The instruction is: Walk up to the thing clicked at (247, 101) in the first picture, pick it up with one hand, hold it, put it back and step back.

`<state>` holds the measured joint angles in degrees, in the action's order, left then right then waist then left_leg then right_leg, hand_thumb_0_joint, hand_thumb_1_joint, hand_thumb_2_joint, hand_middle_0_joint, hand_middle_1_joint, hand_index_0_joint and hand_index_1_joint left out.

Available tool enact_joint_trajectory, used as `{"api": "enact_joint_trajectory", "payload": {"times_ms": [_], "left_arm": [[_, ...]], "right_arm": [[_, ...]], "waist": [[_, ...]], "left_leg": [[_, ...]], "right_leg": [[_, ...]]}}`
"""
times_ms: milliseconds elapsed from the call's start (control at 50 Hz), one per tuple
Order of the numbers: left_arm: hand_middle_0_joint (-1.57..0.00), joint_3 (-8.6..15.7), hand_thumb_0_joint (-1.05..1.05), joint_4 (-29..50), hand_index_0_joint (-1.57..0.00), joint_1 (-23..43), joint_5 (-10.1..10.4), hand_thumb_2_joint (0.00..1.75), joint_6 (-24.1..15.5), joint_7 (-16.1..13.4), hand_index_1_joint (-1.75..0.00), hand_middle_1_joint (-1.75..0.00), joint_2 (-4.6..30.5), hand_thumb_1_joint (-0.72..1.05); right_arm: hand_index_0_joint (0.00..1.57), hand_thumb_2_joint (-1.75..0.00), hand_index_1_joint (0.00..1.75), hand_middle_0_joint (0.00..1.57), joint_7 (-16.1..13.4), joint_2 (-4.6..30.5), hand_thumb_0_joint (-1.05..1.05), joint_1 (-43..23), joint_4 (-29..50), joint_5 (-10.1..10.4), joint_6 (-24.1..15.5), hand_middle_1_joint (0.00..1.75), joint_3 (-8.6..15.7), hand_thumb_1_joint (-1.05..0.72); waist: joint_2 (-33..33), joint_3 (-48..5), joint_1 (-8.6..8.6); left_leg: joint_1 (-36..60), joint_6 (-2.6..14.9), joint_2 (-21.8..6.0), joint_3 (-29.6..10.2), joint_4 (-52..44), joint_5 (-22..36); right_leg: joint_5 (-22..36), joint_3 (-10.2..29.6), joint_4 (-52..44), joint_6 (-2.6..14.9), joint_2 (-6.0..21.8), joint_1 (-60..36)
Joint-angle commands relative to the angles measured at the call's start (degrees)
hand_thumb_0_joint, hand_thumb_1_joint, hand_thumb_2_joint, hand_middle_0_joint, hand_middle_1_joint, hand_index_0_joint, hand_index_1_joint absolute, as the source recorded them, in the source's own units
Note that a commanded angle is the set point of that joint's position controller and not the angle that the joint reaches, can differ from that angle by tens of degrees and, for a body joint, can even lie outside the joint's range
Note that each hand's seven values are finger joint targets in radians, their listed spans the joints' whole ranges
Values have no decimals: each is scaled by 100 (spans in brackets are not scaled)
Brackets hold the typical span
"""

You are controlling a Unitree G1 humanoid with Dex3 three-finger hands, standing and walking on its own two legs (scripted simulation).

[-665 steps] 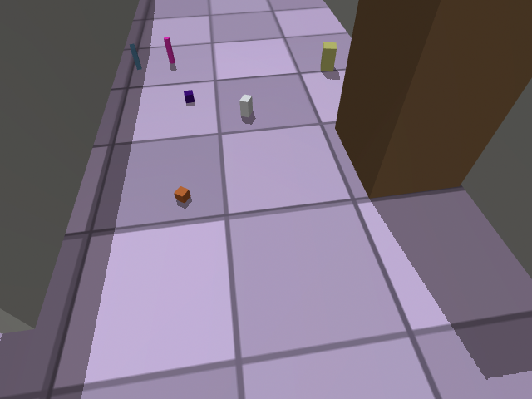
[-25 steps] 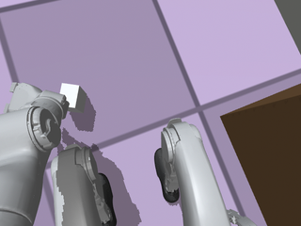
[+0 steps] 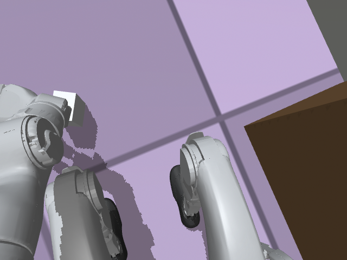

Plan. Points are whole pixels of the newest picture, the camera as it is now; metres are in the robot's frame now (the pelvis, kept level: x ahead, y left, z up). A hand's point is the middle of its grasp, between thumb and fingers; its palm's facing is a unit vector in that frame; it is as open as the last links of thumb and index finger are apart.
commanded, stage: rise first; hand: left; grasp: from above
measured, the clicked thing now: (69, 110) +0.49 +0.18 -0.29
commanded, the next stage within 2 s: approach in 1.20 s
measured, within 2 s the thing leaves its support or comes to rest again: neither
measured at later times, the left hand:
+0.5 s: hand (41, 109) +0.47 +0.21 -0.17, palm faces -0.10 -0.44 -0.89, open 12.1 cm
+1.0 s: hand (45, 109) +0.47 +0.20 -0.16, palm faces -0.11 -0.44 -0.89, open 12.1 cm
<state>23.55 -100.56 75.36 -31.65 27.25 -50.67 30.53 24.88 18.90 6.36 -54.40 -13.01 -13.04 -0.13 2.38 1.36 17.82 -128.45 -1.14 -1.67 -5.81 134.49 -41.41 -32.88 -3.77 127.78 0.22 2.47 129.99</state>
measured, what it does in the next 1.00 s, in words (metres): stands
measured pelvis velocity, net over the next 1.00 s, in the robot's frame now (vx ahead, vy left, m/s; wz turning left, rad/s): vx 0.00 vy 0.00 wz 0.00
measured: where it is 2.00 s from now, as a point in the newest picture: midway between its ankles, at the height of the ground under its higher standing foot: (152, 224)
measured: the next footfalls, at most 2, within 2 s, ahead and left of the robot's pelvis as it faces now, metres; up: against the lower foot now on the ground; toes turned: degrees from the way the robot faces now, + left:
none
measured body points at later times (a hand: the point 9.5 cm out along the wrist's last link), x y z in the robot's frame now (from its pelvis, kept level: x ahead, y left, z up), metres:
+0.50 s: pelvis +0.00 +0.00 +0.00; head +0.27 +0.00 +0.36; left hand +0.48 +0.23 -0.12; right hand -0.01 -0.27 -0.12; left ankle +0.07 +0.13 -0.32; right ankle +0.12 -0.12 -0.32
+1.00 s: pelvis +0.00 +0.00 +0.00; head +0.27 +0.01 +0.37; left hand +0.48 +0.22 -0.11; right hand -0.01 -0.27 -0.11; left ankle +0.07 +0.13 -0.32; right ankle +0.12 -0.12 -0.32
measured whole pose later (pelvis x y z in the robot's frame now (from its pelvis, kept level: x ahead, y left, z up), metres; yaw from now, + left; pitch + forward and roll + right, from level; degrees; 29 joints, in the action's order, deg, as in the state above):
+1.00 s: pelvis +0.00 +0.00 +0.00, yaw +0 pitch +35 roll -4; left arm 23.1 -100.6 75.4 -30.5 27.5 -50.8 29.4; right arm 26.1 19.4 6.0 -53.9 -12.9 -12.5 -0.7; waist 2.6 0.9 18.1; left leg -127.2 -1.8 -1.9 -6.2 133.8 -42.0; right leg -33.3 -4.1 127.4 0.8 2.1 129.3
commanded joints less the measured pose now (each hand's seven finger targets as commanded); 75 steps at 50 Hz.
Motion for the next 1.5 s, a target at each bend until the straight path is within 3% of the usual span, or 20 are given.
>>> {"api": "enact_joint_trajectory", "payload": {"times_ms": [0, 200, 280, 300, 380, 440, 520, 700, 820, 920, 1060, 1080, 1100, 1180, 1260, 1280, 1340, 1380, 1400, 1480], "left_arm": [[-44, -195, 0, 635, -37, 2075, 21, 86, -12, -229, -76, -69, 645, -28], [-47, -84, 0, 743, -40, 2058, -1, 82, 13, -301, -71, -64, 942, -26], [-46, 24, 0, 734, -40, 2038, -3, 79, 67, -270, -71, -65, 1207, -26], [-46, 36, 0, 613, -40, 1855, 20, 77, 76, -261, -69, -63, 1113, -25], [-45, -98, 0, 633, -40, 1963, 61, 77, 65, -144, -71, -65, 934, -25], [-47, -147, 0, 561, -41, 1866, 87, 77, 81, -83, -69, -63, 851, -24], [-48, -323, 0, 606, -41, 1985, 92, 77, 2, -46, -68, -61, 616, -24], [-47, -268, 0, 807, -40, 2087, 7, 78, -90, -216, -68, -61, 675, -27], [-49, -230, 0, 523, -42, 1882, -71, 77, -12, -264, -65, -58, 742, -25], [-49, -139, 0, 449, -43, 1761, -2, 73, 7, -246, -66, -60, 858, -23], [-49, -301, 0, 598, -44, 1966, 49, 72, -59, -149, -67, -61, 632, -21], [-49, -255, 0, 629, -44, 2051, 58, 71, -67, -165, -67, -62, 756, -21], [-48, -288, 0, 627, -42, 2039, 74, 74, -81, -150, -67, -61, 611, -23], [-48, -361, 0, 682, -42, 2167, -30, 74, -139, -215, -67, -60, 582, -24], [-48, -274, 0, 790, -42, 2205, 77, 75, -119, -290, -67, -61, 734, -25], [-43, -216, 0, 626, -34, 2101, 55, 83, -122, -314, -73, -63, 765, -33], [-44, -258, 0, 336, -36, 1972, -33, 82, -116, -301, -72, -64, 780, -33], [-44, -333, 0, 377, -38, 2082, 33, 82, -110, -291, -74, -67, 739, -30], [-44, -269, 0, 296, -38, 2045, 195, 83, -105, -327, -76, -69, 697, -29], [-44, -335, 0, 108, -37, 2113, 283, 81, -134, -372, -74, -67, 673, -31]], "right_arm": [[20, -90, 30, 20, 83, 1468, 0, 1495, -123, 43, 30, 30, 300, -91], [20, -90, 30, 20, 170, 1482, 0, 1522, -13, 41, 129, 30, 210, -91], [20, -90, 30, 20, 180, 1482, 0, 1486, -80, 61, 161, 30, 186, -91], [20, -90, 30, 20, 177, 1446, 0, 1579, -46, 106, 179, 30, 182, -91], [20, -90, 30, 20, 200, 1397, 0, 1612, 3, 77, 185, 30, 156, -91], [20, -90, 30, 20, 175, 1395, 0, 1643, 4, 117, 186, 30, 169, -91], [20, -90, 30, 20, 173, 1410, 0, 1594, -27, 117, 148, 30, 190, -91], [20, -90, 30, 20, 117, 1449, 0, 1491, -160, 110, 73, 30, 241, -91], [20, -90, 30, 20, 143, 1443, 0, 1413, -133, 22, 67, 30, 252, -91], [20, -90, 30, 20, 135, 1452, 0, 1464, -180, 61, 86, 30, 263, -91], [20, -90, 30, 20, 186, 1363, 0, 1504, -140, -8, 81, 30, 210, -91], [20, -90, 30, 20, 162, 1441, 0, 1456, -194, 21, 55, 30, 244, -91], [20, -90, 30, 20, 183, 1370, 0, 1520, -146, 1, 67, 30, 217, -91], [20, -90, 30, 20, 180, 1396, 0, 1513, -164, -12, 32, 30, 206, -91], [20, -90, 30, 20, 164, 1485, 0, 1336, -193, -43, -9, 30, 214, -91], [20, -90, 30, 20, 160, 1459, 0, 1439, -173, 11, 2, 30, 190, -92], [20, -90, 30, 20, 180, 1493, 0, 1500, -238, 26, 27, 30, 155, -91], [20, -90, 30, 20, 197, 1533, 0, 1374, -237, -86, -10, 30, 139, -91], [20, -90, 30, 20, 196, 1610, 0, 1396, -159, -64, -17, 30, 168, -91], [20, -90, 30, 20, 210, 1656, 0, 1462, -133, -60, -19, 30, 78, -91]], "waist": [[1188, -4209, 432], [1269, -4266, 386], [997, -4283, 375], [1009, -4405, 295], [913, -4351, 395], [918, -4407, 341], [982, -4281, 423], [1310, -4349, 362], [1162, -4060, 382], [964, -4119, 286], [881, -4274, 388], [1000, -4299, 332], [1049, -4322, 378], [1206, -4418, 433], [1165, -4295, 444], [1234, -4290, 430], [1153, -4103, 483], [1051, -3820, 560], [949, -3719, 600], [889, -3674, 728]], "left_leg": [[2236, -17, 145, 409, -1537, 908], [2197, -5, 161, 525, -1458, 1175], [1780, 104, 204, 626, -1336, 1071], [1834, 69, 178, 617, -1352, 1124], [1781, 68, 177, 605, -1348, 1140], [1826, 62, 168, 589, -1386, 1106], [1945, 44, 157, 493, -1427, 904], [2322, -16, 115, 397, -1575, 928], [2093, 48, 174, 468, -1467, 975], [1853, 77, 174, 518, -1452, 954], [1794, 58, 184, 585, -1404, 995], [1889, 63, 174, 548, -1438, 887], [1995, 27, 158, 547, -1431, 1039], [2236, -15, 145, 469, -1467, 985], [2280, 35, 168, 462, -1432, 907], [2328, 23, 140, 454, -1422, 954], [2087, 17, 130, 419, -1389, 948], [1940, 59, 186, 426, -1324, 911], [2025, 70, 186, 370, -1320, 940], [1870, 94, 202, 372, -1221, 856]], "right_leg": [[793, -535, -1220, -63, -263, -2894], [1127, -471, -1183, -72, -259, -3219], [1137, -381, -1320, -152, -246, -3456], [1161, -360, -1317, -133, -286, -3487], [1163, -393, -1313, -141, -307, -3515], [1093, -384, -1336, -128, -343, -3488], [792, -444, -1329, -72, -341, -3122], [869, -496, -1247, -30, -274, -2926], [922, -476, -1238, -63, -240, -2956], [861, -422, -1353, -102, -311, -3146], [880, -404, -1358, -121, -344, -3368], [765, -420, -1354, -100, -339, -3239], [912, -437, -1311, -95, -331, -3249], [865, -513, -1240, -67, -318, -3153], [829, -550, -1243, -101, -254, -3150], [864, -515, -1250, -83, -268, -3063], [869, -510, -1239, -69, -306, -2948], [811, -571, -1196, -95, -258, -2966], [821, -608, -1140, -121, -243, -2961], [708, -574, -1184, -143, -301, -3052]]}}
